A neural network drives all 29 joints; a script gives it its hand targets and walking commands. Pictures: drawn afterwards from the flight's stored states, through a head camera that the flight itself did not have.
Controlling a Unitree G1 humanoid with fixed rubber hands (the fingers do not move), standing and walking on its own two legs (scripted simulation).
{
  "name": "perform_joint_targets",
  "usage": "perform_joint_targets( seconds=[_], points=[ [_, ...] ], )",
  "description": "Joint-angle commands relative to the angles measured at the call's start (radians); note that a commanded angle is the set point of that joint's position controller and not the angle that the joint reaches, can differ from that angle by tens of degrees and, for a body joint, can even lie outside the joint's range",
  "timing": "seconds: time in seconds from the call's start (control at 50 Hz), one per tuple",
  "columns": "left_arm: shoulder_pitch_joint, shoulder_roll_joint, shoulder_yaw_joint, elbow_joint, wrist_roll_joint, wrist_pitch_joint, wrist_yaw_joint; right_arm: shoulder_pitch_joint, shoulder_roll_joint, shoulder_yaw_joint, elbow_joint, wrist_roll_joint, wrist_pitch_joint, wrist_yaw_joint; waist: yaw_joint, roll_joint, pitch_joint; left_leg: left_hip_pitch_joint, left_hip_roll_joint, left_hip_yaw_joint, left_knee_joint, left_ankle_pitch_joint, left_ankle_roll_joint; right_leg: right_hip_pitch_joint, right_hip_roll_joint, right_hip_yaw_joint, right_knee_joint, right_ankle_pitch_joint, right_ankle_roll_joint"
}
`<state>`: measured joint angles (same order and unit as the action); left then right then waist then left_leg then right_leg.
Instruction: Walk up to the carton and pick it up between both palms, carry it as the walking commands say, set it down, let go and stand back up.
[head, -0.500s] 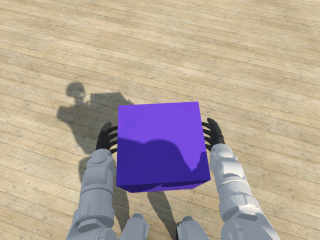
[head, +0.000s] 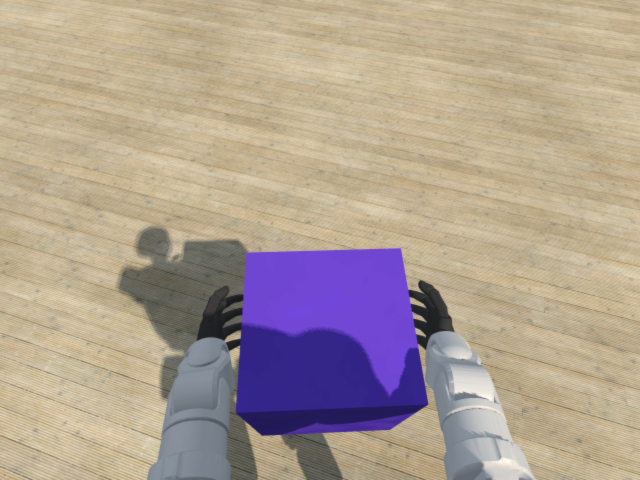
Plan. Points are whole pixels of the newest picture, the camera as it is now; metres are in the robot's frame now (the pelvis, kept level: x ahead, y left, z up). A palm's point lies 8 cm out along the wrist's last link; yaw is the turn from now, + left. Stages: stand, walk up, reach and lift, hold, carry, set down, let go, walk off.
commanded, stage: reach and lift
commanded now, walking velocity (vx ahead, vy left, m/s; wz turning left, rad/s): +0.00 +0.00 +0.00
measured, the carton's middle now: (325, 350) +0.33 +0.02 -0.10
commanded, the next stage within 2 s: hold in 1.94 s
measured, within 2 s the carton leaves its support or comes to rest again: neither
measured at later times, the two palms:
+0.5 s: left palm (200, 344) +0.28 +0.16 +0.03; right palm (454, 331) +0.30 -0.14 +0.03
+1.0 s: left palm (198, 342) +0.27 +0.16 +0.06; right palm (473, 337) +0.28 -0.14 +0.06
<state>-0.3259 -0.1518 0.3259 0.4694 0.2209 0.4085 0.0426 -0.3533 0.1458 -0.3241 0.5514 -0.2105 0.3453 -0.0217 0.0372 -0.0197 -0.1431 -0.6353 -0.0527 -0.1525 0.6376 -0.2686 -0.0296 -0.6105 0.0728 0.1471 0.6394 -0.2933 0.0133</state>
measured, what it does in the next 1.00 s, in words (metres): stands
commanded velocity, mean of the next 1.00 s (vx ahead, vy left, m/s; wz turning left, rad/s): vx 0.00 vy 0.00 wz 0.00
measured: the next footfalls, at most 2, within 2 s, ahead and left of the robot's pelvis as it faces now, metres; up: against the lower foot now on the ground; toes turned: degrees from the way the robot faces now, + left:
none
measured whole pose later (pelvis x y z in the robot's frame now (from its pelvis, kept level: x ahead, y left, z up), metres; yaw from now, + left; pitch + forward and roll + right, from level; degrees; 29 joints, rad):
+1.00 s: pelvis +0.00 +0.00 +0.02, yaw +1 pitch -5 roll +0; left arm -0.24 -0.15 0.24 0.25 0.23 0.78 0.04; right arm -0.28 0.15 -0.24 0.33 -0.23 0.73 -0.01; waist 0.00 -0.01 -0.02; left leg -0.11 -0.04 -0.16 0.40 -0.19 -0.02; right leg -0.08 0.05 0.13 0.40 -0.22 0.00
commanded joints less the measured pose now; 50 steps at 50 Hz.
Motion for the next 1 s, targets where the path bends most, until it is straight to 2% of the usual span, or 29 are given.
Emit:
perform_joint_targets(
  seconds=[0.0,0.02,0.04,0.06,0.14,0.18,0.22,0.28,0.3,0.32,0.34,0.36,0.38,0.4,0.42,0.46,0.52,0.56,0.6,0.66,0.68,0.72,0.78,0.8,0.82,0.86,0.88,0.9,0.98],
  points=[
    [-0.537,-1.042,-0.652,-0.051,-0.168,-0.009,-0.245,-0.521,0.995,0.627,-0.032,0.139,0.019,0.274,0.012,-0.005,-0.458,0.414,-0.047,0.089,-0.082,0.398,-0.006,0.258,0.048,-0.094,-0.092,0.314,0.003],
    [-0.571,-1.039,-0.642,-0.076,-0.169,-0.007,-0.245,-0.469,1.001,0.605,0.015,0.118,0.031,0.274,0.012,-0.01,-0.412,0.399,-0.051,0.095,-0.09,0.358,-0.001,0.253,0.043,-0.081,-0.105,0.288,-0.003],
    [-0.552,-1.012,-0.609,-0.045,-0.15,0.003,-0.25,-0.516,0.98,0.596,-0.016,0.117,0.033,0.275,0.026,-0.014,-0.368,0.371,-0.049,0.1,-0.095,0.317,0.004,0.239,0.036,-0.08,-0.113,0.266,-0.002],
    [-0.552,-1.024,-0.623,-0.033,-0.159,0.014,-0.251,-0.541,0.992,0.613,-0.03,0.134,0.042,0.276,0.017,-0.021,-0.369,0.391,-0.047,0.098,-0.111,0.295,0.002,0.275,0.036,-0.088,-0.126,0.246,-0.002],
    [-0.632,-1.053,-0.704,-0.167,-0.221,0.028,-0.258,-0.553,1.019,0.659,-0.089,0.174,0.061,0.282,0.02,0.019,-0.463,0.494,-0.048,0.095,-0.121,0.384,-0.007,0.333,0.041,-0.083,-0.136,0.307,-0.001],
    [-0.585,-1.034,-0.657,-0.103,-0.189,0.051,-0.263,-0.533,1.003,0.615,-0.057,0.144,0.078,0.275,0.01,0.003,-0.385,0.445,-0.048,0.103,-0.128,0.325,0.001,0.321,0.033,-0.083,-0.15,0.272,0.0],
    [-0.606,-1.056,-0.723,-0.19,-0.227,0.058,-0.263,-0.539,1.033,0.692,-0.139,0.203,0.087,0.274,0.024,0.038,-0.444,0.506,-0.062,0.101,-0.14,0.403,0.004,0.383,0.033,-0.072,-0.156,0.366,0.004],
    [-0.541,-1.007,-0.689,-0.16,-0.216,0.103,-0.266,-0.461,0.998,0.647,-0.097,0.169,0.131,0.266,-0.009,0.02,-0.343,0.473,-0.053,0.099,-0.167,0.385,-0.003,0.403,0.031,-0.081,-0.182,0.367,0.005],
    [-0.543,-1.012,-0.685,-0.164,-0.21,0.11,-0.269,-0.474,1.007,0.652,-0.102,0.172,0.143,0.268,0.011,0.029,-0.344,0.474,-0.05,0.107,-0.177,0.333,-0.003,0.434,0.027,-0.076,-0.19,0.328,0.002],
    [-0.576,-1.008,-0.69,-0.162,-0.214,0.119,-0.266,-0.484,0.984,0.641,-0.103,0.167,0.148,0.27,-0.019,0.035,-0.283,0.482,-0.053,0.104,-0.191,0.278,0.0,0.402,0.027,-0.085,-0.203,0.27,0.0],
    [-0.577,-1.03,-0.712,-0.169,-0.235,0.123,-0.27,-0.513,1.004,0.671,-0.14,0.183,0.156,0.269,-0.017,0.006,-0.307,0.524,-0.052,0.092,-0.19,0.309,0.004,0.427,0.033,-0.083,-0.202,0.29,0.003],
    [-0.646,-1.034,-0.749,-0.218,-0.251,0.133,-0.275,-0.482,1.009,0.658,-0.11,0.185,0.168,0.272,-0.035,0.041,-0.327,0.525,-0.051,0.097,-0.196,0.273,-0.001,0.444,0.029,-0.073,-0.215,0.27,-0.005],
    [-0.597,-1.022,-0.719,-0.175,-0.232,0.151,-0.272,-0.485,0.988,0.643,-0.109,0.176,0.181,0.274,-0.032,0.047,-0.277,0.522,-0.046,0.094,-0.204,0.272,-0.005,0.438,0.027,-0.083,-0.213,0.268,-0.006],
    [-0.646,-1.031,-0.75,-0.225,-0.267,0.151,-0.271,-0.475,1.008,0.665,-0.113,0.186,0.188,0.275,-0.052,0.011,-0.286,0.544,-0.051,0.092,-0.206,0.286,0.0,0.424,0.024,-0.082,-0.22,0.275,-0.002],
    [-0.614,-1.031,-0.741,-0.211,-0.251,0.16,-0.273,-0.477,1.016,0.678,-0.143,0.198,0.196,0.271,-0.026,0.017,-0.279,0.537,-0.054,0.094,-0.211,0.272,0.002,0.451,0.021,-0.074,-0.231,0.274,-0.002],
    [-0.597,-1.013,-0.717,-0.211,-0.244,0.176,-0.271,-0.506,1.027,0.688,-0.166,0.204,0.216,0.271,-0.009,0.01,-0.246,0.533,-0.056,0.098,-0.222,0.252,0.009,0.472,0.023,-0.082,-0.232,0.259,0.004],
    [-0.594,-1.04,-0.749,-0.229,-0.276,0.203,-0.273,-0.568,1.011,0.752,-0.256,0.247,0.231,0.277,0.007,0.011,-0.275,0.598,-0.054,0.085,-0.227,0.283,0.003,0.499,0.027,-0.081,-0.245,0.255,0.004],
    [-0.603,-1.019,-0.751,-0.263,-0.273,0.215,-0.265,-0.535,1.019,0.736,-0.225,0.235,0.255,0.283,0.004,-0.001,-0.245,0.605,-0.049,0.081,-0.234,0.292,0.001,0.501,0.029,-0.082,-0.248,0.268,0.003],
    [-0.614,-1.004,-0.766,-0.317,-0.284,0.23,-0.26,-0.507,1.032,0.753,-0.227,0.259,0.274,0.284,0.02,0.028,-0.248,0.634,-0.049,0.082,-0.243,0.313,0.002,0.507,0.018,-0.072,-0.253,0.287,0.004],
    [-0.589,-1.013,-0.762,-0.313,-0.285,0.268,-0.257,-0.49,0.99,0.714,-0.251,0.243,0.301,0.277,-0.026,0.029,-0.209,0.654,-0.042,0.074,-0.254,0.306,-0.005,0.521,0.019,-0.076,-0.272,0.291,-0.003],
    [-0.595,-0.994,-0.764,-0.32,-0.282,0.276,-0.26,-0.511,1.001,0.715,-0.261,0.247,0.306,0.275,-0.013,0.024,-0.212,0.639,-0.044,0.079,-0.26,0.289,-0.002,0.54,0.019,-0.073,-0.281,0.282,-0.001],
    [-0.601,-0.999,-0.759,-0.315,-0.283,0.29,-0.262,-0.515,0.982,0.705,-0.267,0.244,0.32,0.271,-0.039,0.03,-0.176,0.648,-0.045,0.078,-0.27,0.249,-0.001,0.519,0.013,-0.075,-0.293,0.241,-0.006],
    [-0.592,-0.979,-0.743,-0.329,-0.277,0.304,-0.262,-0.498,0.97,0.696,-0.274,0.246,0.34,0.272,-0.022,0.052,-0.16,0.636,-0.045,0.086,-0.283,0.256,-0.005,0.558,0.016,-0.077,-0.296,0.267,-0.007],
    [-0.579,-0.975,-0.72,-0.298,-0.269,0.312,-0.26,-0.491,0.956,0.677,-0.261,0.238,0.347,0.272,-0.04,0.034,-0.121,0.634,-0.04,0.079,-0.285,0.228,-0.002,0.532,0.015,-0.082,-0.298,0.238,-0.008],
    [-0.582,-0.968,-0.729,-0.311,-0.265,0.315,-0.26,-0.465,0.959,0.664,-0.245,0.228,0.351,0.27,-0.043,0.048,-0.116,0.622,-0.044,0.078,-0.287,0.227,-0.001,0.544,0.013,-0.075,-0.305,0.241,-0.008],
    [-0.581,-0.973,-0.727,-0.327,-0.266,0.313,-0.258,-0.496,0.962,0.675,-0.285,0.232,0.353,0.27,-0.042,0.013,-0.13,0.644,-0.041,0.074,-0.285,0.223,0.002,0.538,0.015,-0.078,-0.301,0.24,-0.005],
    [-0.617,-0.974,-0.738,-0.349,-0.275,0.313,-0.258,-0.482,0.965,0.668,-0.279,0.231,0.356,0.27,-0.059,0.03,-0.111,0.629,-0.045,0.076,-0.29,0.212,-0.002,0.534,0.011,-0.077,-0.3,0.233,-0.009],
    [-0.593,-0.979,-0.718,-0.315,-0.272,0.311,-0.259,-0.509,0.958,0.675,-0.286,0.235,0.351,0.267,-0.043,0.011,-0.134,0.636,-0.04,0.068,-0.28,0.224,0.003,0.542,0.012,-0.074,-0.295,0.239,-0.006],
    [-0.622,-0.974,-0.727,-0.301,-0.277,0.309,-0.26,-0.563,0.962,0.692,-0.3,0.259,0.35,0.266,-0.038,0.002,-0.144,0.614,-0.042,0.074,-0.279,0.178,0.006,0.553,0.01,-0.078,-0.29,0.202,0.0]
  ],
)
